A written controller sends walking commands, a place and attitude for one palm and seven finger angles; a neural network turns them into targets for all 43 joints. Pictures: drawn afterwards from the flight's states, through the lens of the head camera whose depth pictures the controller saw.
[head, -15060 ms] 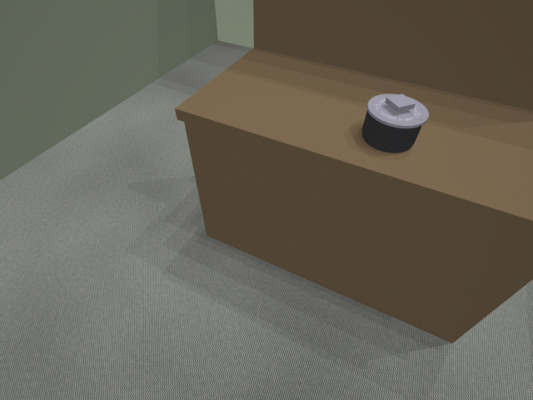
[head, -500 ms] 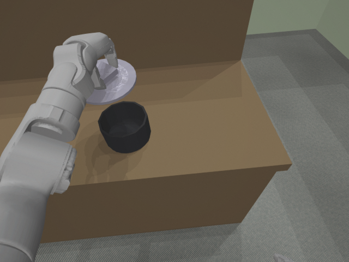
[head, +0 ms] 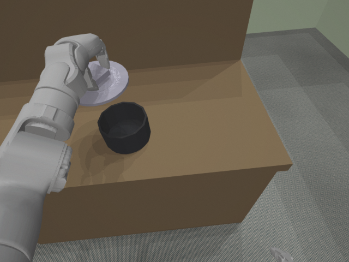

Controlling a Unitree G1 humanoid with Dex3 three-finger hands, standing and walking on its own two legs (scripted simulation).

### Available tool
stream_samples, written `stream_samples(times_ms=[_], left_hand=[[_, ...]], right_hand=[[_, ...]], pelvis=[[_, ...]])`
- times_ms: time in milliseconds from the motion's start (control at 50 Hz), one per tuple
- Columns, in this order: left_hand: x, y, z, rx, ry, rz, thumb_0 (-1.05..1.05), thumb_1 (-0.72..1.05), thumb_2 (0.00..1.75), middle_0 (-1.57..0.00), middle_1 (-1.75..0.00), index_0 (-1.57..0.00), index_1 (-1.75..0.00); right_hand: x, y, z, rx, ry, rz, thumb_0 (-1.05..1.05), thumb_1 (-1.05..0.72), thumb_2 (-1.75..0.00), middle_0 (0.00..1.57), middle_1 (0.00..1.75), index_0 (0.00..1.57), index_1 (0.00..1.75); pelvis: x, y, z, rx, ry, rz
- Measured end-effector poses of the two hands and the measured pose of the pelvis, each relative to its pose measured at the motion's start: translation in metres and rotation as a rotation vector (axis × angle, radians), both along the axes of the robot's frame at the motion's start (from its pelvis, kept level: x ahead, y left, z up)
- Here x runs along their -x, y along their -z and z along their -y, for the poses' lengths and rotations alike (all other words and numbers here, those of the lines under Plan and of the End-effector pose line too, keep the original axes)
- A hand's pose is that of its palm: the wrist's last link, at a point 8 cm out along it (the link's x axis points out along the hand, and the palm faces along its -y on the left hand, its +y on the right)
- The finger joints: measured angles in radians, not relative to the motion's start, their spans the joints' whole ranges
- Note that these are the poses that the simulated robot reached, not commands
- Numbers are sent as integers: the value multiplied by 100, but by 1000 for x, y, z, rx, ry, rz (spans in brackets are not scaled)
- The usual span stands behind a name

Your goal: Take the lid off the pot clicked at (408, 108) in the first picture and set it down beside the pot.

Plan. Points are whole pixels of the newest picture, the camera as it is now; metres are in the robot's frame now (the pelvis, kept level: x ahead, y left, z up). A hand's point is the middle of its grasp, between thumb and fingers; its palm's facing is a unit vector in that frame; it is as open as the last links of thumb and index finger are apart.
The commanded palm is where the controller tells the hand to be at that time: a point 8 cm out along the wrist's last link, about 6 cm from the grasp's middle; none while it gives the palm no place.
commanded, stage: move the lid sideways beside the pot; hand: left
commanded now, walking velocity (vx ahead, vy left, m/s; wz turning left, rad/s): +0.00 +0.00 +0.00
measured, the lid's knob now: (94, 74) +0.52 +0.18 +0.17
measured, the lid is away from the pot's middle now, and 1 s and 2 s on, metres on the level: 0.03 0.16 0.23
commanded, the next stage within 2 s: lower the lid onto the table in 1.74 s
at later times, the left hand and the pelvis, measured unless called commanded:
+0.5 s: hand (62, 77) +0.48 +0.23 +0.19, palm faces -0.31 -0.06 -0.95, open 9.1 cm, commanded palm +0.48 +0.24 +0.27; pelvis +0.01 +0.01 +0.00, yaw +0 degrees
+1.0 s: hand (29, 87) +0.46 +0.30 +0.19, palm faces -0.33 -0.08 -0.94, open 9.1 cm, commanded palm +0.47 +0.31 +0.27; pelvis +0.00 +0.01 +0.00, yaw +1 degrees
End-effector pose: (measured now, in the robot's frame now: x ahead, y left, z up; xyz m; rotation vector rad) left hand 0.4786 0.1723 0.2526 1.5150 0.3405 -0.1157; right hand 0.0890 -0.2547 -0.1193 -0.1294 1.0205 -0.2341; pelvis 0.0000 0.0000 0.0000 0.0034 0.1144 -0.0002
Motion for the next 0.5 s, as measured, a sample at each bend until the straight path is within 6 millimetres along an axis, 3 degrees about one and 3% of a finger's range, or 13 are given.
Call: stream_samples(times_ms=[300, 500], left_hand=[[0, 6, -40, 1, -20, -17, -2, 2, 90, -59, -91, -57, -90], [-4, 7, -62, -12, -29, -29, -2, 2, 90, -59, -91, -57, -90]], right_hand=[[6, -7, 12, 57, 20, -37, 1, -91, -90, 20, 30, 20, 30], [16, -5, 9, 59, 32, -86, 1, -91, -90, 20, 30, 20, 30]], pelvis=[[-2, 0, 0, 8, -6, -4], [-5, 0, -5, 12, -9, -15]])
